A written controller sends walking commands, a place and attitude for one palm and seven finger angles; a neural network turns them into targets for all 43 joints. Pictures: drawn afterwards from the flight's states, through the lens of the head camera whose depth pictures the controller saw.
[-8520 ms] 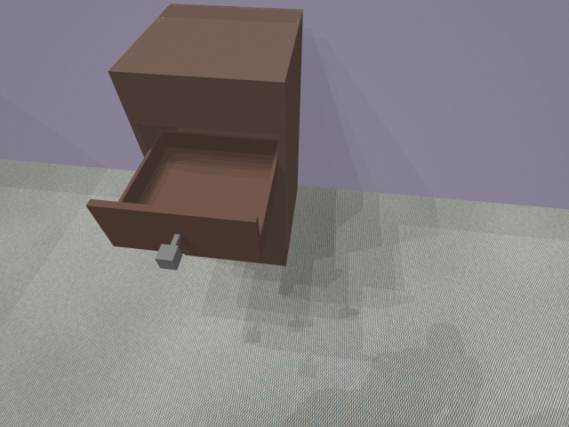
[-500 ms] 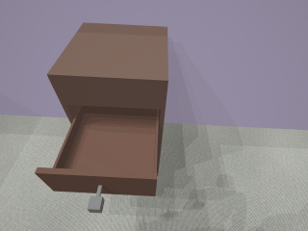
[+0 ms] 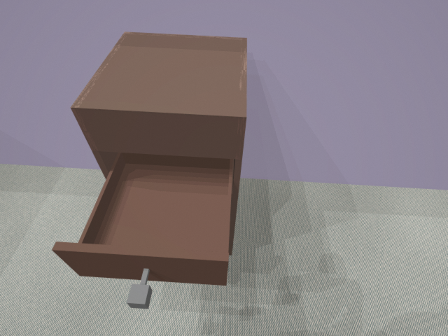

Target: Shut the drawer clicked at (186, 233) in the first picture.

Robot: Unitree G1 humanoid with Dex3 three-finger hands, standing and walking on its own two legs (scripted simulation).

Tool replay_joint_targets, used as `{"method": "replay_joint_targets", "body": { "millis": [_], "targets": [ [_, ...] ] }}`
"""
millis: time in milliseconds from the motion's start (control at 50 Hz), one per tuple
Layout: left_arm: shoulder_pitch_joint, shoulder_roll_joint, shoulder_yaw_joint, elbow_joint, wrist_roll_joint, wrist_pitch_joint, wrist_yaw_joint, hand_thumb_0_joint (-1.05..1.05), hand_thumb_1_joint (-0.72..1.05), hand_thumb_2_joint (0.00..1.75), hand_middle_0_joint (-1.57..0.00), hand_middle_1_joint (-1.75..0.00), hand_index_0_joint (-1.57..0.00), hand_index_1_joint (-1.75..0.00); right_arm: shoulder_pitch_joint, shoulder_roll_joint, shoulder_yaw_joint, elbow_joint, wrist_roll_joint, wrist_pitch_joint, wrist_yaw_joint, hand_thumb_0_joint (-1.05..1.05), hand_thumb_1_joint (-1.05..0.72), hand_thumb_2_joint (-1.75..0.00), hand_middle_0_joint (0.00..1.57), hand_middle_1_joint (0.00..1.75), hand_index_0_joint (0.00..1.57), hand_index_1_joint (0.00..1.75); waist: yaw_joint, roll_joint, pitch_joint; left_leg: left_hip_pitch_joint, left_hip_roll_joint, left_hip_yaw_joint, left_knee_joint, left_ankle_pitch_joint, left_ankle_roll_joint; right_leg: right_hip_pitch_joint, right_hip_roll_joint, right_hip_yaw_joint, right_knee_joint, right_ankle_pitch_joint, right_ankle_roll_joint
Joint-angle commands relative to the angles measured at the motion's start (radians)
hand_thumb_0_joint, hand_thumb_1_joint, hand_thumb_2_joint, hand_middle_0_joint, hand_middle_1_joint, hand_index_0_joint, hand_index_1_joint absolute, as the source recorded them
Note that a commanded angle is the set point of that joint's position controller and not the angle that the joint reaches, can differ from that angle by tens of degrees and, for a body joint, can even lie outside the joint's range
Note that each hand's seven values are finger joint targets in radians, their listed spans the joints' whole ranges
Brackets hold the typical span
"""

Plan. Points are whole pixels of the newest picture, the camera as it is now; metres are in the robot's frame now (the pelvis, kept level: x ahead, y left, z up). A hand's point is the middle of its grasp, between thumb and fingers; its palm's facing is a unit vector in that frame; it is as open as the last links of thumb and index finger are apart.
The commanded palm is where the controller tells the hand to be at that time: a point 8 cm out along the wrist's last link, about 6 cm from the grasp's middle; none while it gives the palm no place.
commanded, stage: raise the hand and make a fist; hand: left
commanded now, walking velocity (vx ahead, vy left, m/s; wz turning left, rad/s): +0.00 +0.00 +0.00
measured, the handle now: (142, 287) +0.25 +0.21 -0.18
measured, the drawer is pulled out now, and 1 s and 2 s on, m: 0.30 0.30 0.30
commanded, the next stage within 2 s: bring the fist close to the handle in 1.82 s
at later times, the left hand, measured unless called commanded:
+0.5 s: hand out of the picture +0.10 +0.17 -0.07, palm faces +0.09 -0.99 -0.07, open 5.1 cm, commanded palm +0.08 +0.23 -0.08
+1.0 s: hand out of the picture +0.10 +0.18 -0.09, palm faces +0.01 -1.00 -0.01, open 3.1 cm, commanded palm +0.06 +0.23 -0.08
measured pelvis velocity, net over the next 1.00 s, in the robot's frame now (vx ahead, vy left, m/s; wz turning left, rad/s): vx -0.07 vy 0.02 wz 0.02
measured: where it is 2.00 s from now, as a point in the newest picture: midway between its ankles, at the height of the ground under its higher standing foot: outside the picture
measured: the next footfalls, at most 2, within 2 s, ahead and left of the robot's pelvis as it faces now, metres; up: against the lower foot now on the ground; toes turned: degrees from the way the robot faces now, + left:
none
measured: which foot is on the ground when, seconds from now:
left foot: down 0.00-1.00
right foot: down 0.00-1.00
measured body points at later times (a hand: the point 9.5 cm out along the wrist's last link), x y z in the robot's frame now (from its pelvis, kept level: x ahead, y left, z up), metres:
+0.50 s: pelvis -0.07 -0.02 -0.12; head -0.02 -0.01 +0.32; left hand +0.08 +0.22 -0.07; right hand +0.19 -0.22 -0.16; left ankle +0.00 +0.12 -0.74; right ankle -0.04 -0.10 -0.74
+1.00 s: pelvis -0.07 +0.02 -0.13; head +0.00 +0.04 +0.32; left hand +0.09 +0.23 -0.08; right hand +0.14 -0.23 -0.19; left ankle +0.00 +0.12 -0.74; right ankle -0.04 -0.10 -0.74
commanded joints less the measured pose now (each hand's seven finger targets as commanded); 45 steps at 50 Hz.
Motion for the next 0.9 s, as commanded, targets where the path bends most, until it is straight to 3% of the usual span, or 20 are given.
{"method": "replay_joint_targets", "body": {
  "millis": [0, 20, 40, 60, 100, 140, 160, 180, 240, 280, 340, 360, 400, 440, 480, 520, 600, 660, 820, 880],
  "targets": [
    [-0.15, -0.051, -0.062, -0.624, -0.084, -0.153, 0.002, 0.0, 0.9, 0.9, -0.3, -0.41, -0.3, -0.41, -0.124, -0.189, -0.066, -0.29, 0.019, -0.203, -0.027, 0.0, -0.9, -0.9, 0.2, 0.3, 0.2, 0.3, -0.082, 0.043, -0.026, -0.009, 0.006, -0.096, 0.043, 0.249, 0.024, -0.266, -0.004, -0.07, 0.034, 0.15, 0.011],
    [-0.13, -0.007, -0.014, -0.572, -0.078, -0.206, -0.023, 0.0, 0.9, 0.9, -0.32, -0.43, -0.32, -0.43, -0.113, -0.218, -0.079, -0.307, 0.0, -0.211, -0.026, 0.0, -0.9, -0.9, 0.2, 0.3, 0.2, 0.3, -0.104, -0.084, -0.045, -0.083, -0.01, -0.094, 0.102, 0.147, 0.031, -0.341, 0.0, -0.073, 0.049, 0.112, 0.016],
    [-0.072, -0.063, -0.036, -0.488, -0.079, -0.269, -0.056, 0.0, 0.9, 0.9, -0.34, -0.45, -0.34, -0.45, -0.12, -0.211, -0.086, -0.339, -0.019, -0.218, -0.021, 0.0, -0.9, -0.9, 0.2, 0.3, 0.2, 0.3, -0.103, -0.187, -0.03, -0.179, -0.016, -0.096, 0.169, 0.081, 0.029, -0.431, 0.003, -0.078, 0.099, 0.059, 0.022],
    [0.05, -0.092, -0.024, -0.424, -0.083, -0.333, -0.098, 0.0, 0.9, 0.9, -0.36, -0.47, -0.36, -0.47, -0.146, -0.198, -0.095, -0.377, -0.021, -0.224, -0.008, 0.0, -0.9, -0.9, 0.2, 0.3, 0.2, 0.3, -0.05, -0.183, -0.057, -0.251, -0.028, -0.085, 0.217, 0.048, 0.017, -0.458, 0.004, -0.071, 0.155, 0.023, 0.012],
    [0.188, -0.093, 0.017, -0.411, -0.116, -0.486, -0.204, 0.0, 0.9, 0.9, -0.4, -0.52, -0.4, -0.52, -0.194, -0.184, -0.109, -0.448, -0.026, -0.23, 0.015, 0.0, -0.9, -0.9, 0.2, 0.3, 0.2, 0.3, 0.021, -0.253, -0.161, -0.409, -0.033, -0.068, 0.32, 0.01, 0.001, -0.492, 0.004, -0.05, 0.285, 0.001, 0.007],
    [0.21, -0.035, 0.082, -0.432, -0.141, -0.638, -0.318, 0.0, 0.9, 0.9, -0.44, -0.56, -0.44, -0.56, -0.232, -0.179, -0.123, -0.496, -0.02, -0.232, 0.039, 0.0, -0.9, -0.9, 0.2, 0.3, 0.2, 0.3, 0.041, -0.193, -0.235, -0.524, -0.043, -0.054, 0.424, 0.002, -0.008, -0.511, -0.004, -0.009, 0.39, 0.047, 0.0],
    [0.212, 0.028, 0.147, -0.418, -0.135, -0.703, -0.365, 0.0, 0.9, 0.9, -0.46, -0.58, -0.46, -0.58, -0.236, -0.176, -0.131, -0.505, -0.015, -0.226, 0.054, 0.0, -0.9, -0.9, 0.2, 0.3, 0.2, 0.3, 0.056, -0.086, -0.255, -0.565, -0.045, -0.05, 0.473, 0.016, -0.015, -0.529, -0.012, 0.016, 0.446, 0.089, -0.012],
    [0.21, 0.054, 0.177, -0.434, -0.138, -0.731, -0.389, 0.0, 0.9, 0.9, -0.48, -0.6, -0.48, -0.6, -0.249, -0.174, -0.136, -0.537, -0.012, -0.216, 0.06, 0.0, -0.9, -0.9, 0.2, 0.3, 0.2, 0.3, 0.06, -0.045, -0.295, -0.59, -0.048, -0.034, 0.509, 0.01, -0.01, -0.54, -0.014, 0.026, 0.481, 0.077, -0.016],
    [0.125, 0.068, 0.168, -0.609, -0.165, -0.672, -0.384, 0.0, 0.9, 0.9, -0.54, -0.67, -0.54, -0.67, -0.296, -0.168, -0.129, -0.652, 0.002, -0.17, 0.045, 0.0, -0.9, -0.9, 0.2, 0.3, 0.2, 0.3, 0.058, -0.002, -0.332, -0.66, -0.058, -0.012, 0.565, -0.095, 0.009, -0.569, -0.021, 0.083, 0.487, -0.088, -0.009],
    [0.008, 0.097, 0.165, -0.753, -0.167, -0.639, -0.345, 0.0, 0.9, 0.9, -0.58, -0.71, -0.58, -0.71, -0.285, -0.167, -0.122, -0.682, 0.006, -0.145, 0.026, 0.0, -0.9, -0.9, 0.2, 0.3, 0.2, 0.3, 0.028, 0.035, -0.331, -0.679, -0.048, -0.034, 0.594, -0.155, 0.018, -0.632, -0.014, 0.114, 0.477, -0.201, -0.01],
    [-0.053, 0.113, 0.163, -0.916, -0.155, -0.663, -0.299, 0.0, 0.9, 0.9, -0.64, -0.78, -0.64, -0.78, -0.216, -0.146, -0.111, -0.678, 0.002, -0.132, 0.0, 0.0, -0.9, -0.9, 0.2, 0.3, 0.2, 0.3, -0.016, 0.069, -0.364, -0.673, -0.025, -0.054, 0.653, -0.125, 0.035, -0.659, -0.003, 0.126, 0.485, -0.177, -0.012],
    [-0.108, 0.128, 0.158, -0.961, -0.152, -0.677, -0.299, 0.0, 0.9, 0.9, -0.66, -0.8, -0.66, -0.8, -0.198, -0.15, -0.106, -0.669, -0.001, -0.133, -0.009, 0.0, -0.9, -0.9, 0.2, 0.3, 0.2, 0.3, -0.04, 0.054, -0.372, -0.685, -0.017, -0.062, 0.674, -0.128, 0.039, -0.691, 0.005, 0.126, 0.49, -0.182, -0.008],
    [-0.115, 0.104, 0.123, -0.936, -0.157, -0.688, -0.33, 0.0, 0.9, 0.9, -0.7, -0.84, -0.7, -0.84, -0.185, -0.147, -0.095, -0.646, -0.006, -0.146, -0.019, 0.0, -0.9, -0.9, 0.2, 0.3, 0.2, 0.3, -0.059, 0.08, -0.353, -0.698, -0.01, -0.077, 0.692, -0.13, 0.039, -0.723, 0.01, 0.113, 0.494, -0.187, -0.01],
    [-0.111, 0.114, 0.117, -0.875, -0.173, -0.666, -0.382, 0.0, 0.9, 0.9, -0.74, -0.88, -0.74, -0.88, -0.187, -0.155, -0.085, -0.628, -0.001, -0.162, -0.025, 0.0, -0.9, -0.9, 0.2, 0.3, 0.2, 0.3, -0.074, 0.055, -0.328, -0.739, -0.009, -0.084, 0.711, -0.159, 0.039, -0.737, 0.007, 0.124, 0.473, -0.23, -0.002],
    [-0.083, 0.103, 0.107, -0.806, -0.188, -0.61, -0.428, 0.0, 0.9, 0.9, -0.78, -0.93, -0.78, -0.93, -0.195, -0.159, -0.078, -0.617, 0.007, -0.173, -0.03, 0.0, -0.9, -0.9, 0.2, 0.3, 0.2, 0.3, -0.071, 0.046, -0.32, -0.758, -0.012, -0.088, 0.713, -0.185, 0.041, -0.737, 0.004, 0.128, 0.454, -0.284, 0.001],
    [-0.041, 0.129, 0.148, -0.778, -0.206, -0.546, -0.45, 0.0, 0.9, 0.9, -0.82, -0.97, -0.82, -0.97, -0.213, -0.16, -0.078, -0.621, 0.014, -0.178, -0.037, 0.0, -0.9, -0.9, 0.2, 0.3, 0.2, 0.3, -0.046, 0.02, -0.354, -0.772, -0.016, -0.09, 0.705, -0.193, 0.041, -0.694, -0.006, 0.142, 0.439, -0.323, 0.007],
    [0.013, 0.154, 0.235, -0.771, -0.226, -0.473, -0.417, 0.0, 0.9, 0.9, -0.9, -1.06, -0.9, -1.06, -0.243, -0.139, -0.081, -0.617, 0.017, -0.173, -0.038, 0.0, -0.9, -0.9, 0.2, 0.3, 0.2, 0.3, -0.002, -0.002, -0.386, -0.777, -0.018, -0.093, 0.683, -0.172, 0.037, -0.642, -0.015, 0.135, 0.441, -0.329, 0.01],
    [0.083, 0.151, 0.268, -0.787, -0.217, -0.492, -0.37, 0.0, 0.9, 0.9, -0.96, -1.12, -0.96, -1.12, -0.249, -0.125, -0.092, -0.6, 0.01, -0.174, -0.03, 0.0, -0.9, -0.9, 0.2, 0.3, 0.2, 0.3, 0.021, 0.005, -0.41, -0.758, -0.013, -0.097, 0.662, -0.118, 0.034, -0.636, -0.004, 0.089, 0.488, -0.234, 0.003],
    [0.177, 0.06, 0.112, -0.875, -0.173, -0.596, -0.342, 0.0, 0.9, 0.9, -1.12, -1.3, -1.12, -1.3, -0.234, -0.148, -0.107, -0.61, 0.0, -0.187, -0.001, 0.0, -0.9, -0.9, 0.2, 0.3, 0.2, 0.3, -0.015, 0.047, -0.374, -0.706, -0.012, -0.113, 0.633, -0.149, 0.036, -0.775, 0.012, -0.001, 0.564, -0.228, -0.011],
    [0.181, 0.071, 0.11, -0.915, -0.158, -0.61, -0.315, 0.0, 0.9, 0.9, -1.18, -1.36, -1.18, -1.36, -0.226, -0.155, -0.11, -0.623, -0.004, -0.176, 0.0, 0.0, -0.9, -0.9, 0.2, 0.3, 0.2, 0.3, -0.019, 0.037, -0.387, -0.712, -0.012, -0.123, 0.637, -0.169, 0.037, -0.805, 0.016, -0.019, 0.596, -0.231, -0.012]
  ]
}}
